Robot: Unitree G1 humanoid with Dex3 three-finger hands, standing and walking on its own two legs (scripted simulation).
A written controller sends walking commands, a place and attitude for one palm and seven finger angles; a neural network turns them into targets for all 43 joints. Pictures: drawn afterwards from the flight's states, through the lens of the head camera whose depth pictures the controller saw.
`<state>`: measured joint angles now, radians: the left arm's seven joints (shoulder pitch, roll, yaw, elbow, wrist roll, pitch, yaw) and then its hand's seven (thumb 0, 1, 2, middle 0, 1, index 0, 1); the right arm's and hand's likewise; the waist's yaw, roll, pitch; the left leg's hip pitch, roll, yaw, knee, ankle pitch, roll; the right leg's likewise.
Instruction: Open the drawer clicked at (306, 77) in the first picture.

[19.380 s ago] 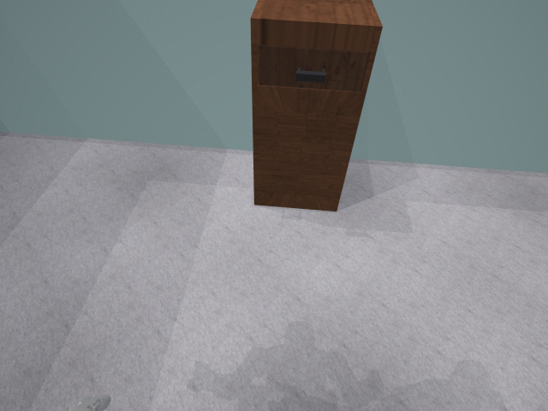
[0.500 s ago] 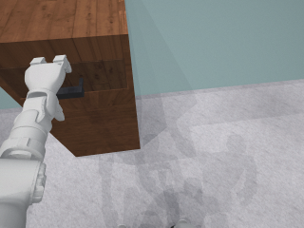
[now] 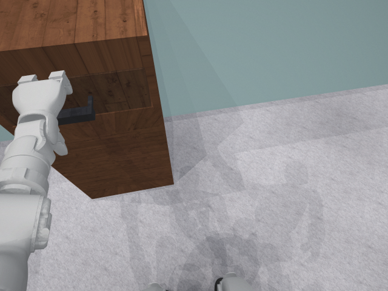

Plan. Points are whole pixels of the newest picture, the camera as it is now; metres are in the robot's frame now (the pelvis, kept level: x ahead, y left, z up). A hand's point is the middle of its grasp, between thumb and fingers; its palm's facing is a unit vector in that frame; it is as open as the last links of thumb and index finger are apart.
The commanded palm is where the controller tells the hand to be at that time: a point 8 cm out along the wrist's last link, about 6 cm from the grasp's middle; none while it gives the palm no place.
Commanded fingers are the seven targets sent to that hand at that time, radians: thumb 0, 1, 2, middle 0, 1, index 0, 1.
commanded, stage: re-aim the fingers above the handle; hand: left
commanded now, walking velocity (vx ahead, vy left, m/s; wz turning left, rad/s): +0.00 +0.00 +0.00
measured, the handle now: (72, 108) +0.55 +0.27 -0.01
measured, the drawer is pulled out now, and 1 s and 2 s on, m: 0.00 0.00 0.00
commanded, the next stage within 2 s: lower the fingers behind the handle in 1.28 s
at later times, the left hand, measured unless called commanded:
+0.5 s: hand (60, 113) +0.50 +0.27 +0.04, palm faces -0.10 +0.00 -1.00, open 13.7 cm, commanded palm +0.49 +0.26 +0.10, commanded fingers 0.00 -0.50 0.30 -0.30 -1.20 -0.30 -1.20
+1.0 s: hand (64, 113) +0.49 +0.26 +0.04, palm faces -0.07 +0.00 -1.00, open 13.8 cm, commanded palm +0.48 +0.25 +0.10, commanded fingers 0.00 -0.50 0.30 -0.30 -1.20 -0.30 -1.20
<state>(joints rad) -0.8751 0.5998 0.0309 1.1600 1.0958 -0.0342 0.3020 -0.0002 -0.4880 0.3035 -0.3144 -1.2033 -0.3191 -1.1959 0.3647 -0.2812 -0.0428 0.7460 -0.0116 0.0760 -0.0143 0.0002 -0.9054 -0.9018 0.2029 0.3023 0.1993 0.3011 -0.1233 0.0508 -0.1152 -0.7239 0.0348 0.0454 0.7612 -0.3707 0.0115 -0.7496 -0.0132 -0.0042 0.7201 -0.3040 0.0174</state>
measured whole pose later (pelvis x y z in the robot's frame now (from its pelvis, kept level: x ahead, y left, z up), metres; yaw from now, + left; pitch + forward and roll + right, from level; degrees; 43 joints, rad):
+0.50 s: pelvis +0.01 +0.01 +0.00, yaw +0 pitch +20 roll -1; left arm -0.88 0.57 0.02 1.15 1.09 -0.02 0.27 0.00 -0.49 0.30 -0.33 -1.22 -0.33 -1.21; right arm 0.36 -0.26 -0.04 0.73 -0.01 0.07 -0.01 0.00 -0.91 -0.90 0.20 0.30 0.20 0.30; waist -0.12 0.05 -0.12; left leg -0.73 0.03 0.04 0.77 -0.39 0.02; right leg -0.75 -0.01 0.00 0.72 -0.31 0.03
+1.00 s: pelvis +0.01 +0.00 +0.00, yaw +1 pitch +19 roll -1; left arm -0.84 0.57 0.00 1.08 1.09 -0.09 0.26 0.00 -0.49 0.30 -0.32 -1.20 -0.32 -1.20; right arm 0.36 -0.27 -0.06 0.74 -0.01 0.06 -0.03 0.00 -0.91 -0.90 0.20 0.30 0.20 0.30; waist -0.11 0.04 -0.12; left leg -0.70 0.04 0.02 0.75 -0.38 0.00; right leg -0.71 -0.01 -0.02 0.70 -0.32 0.01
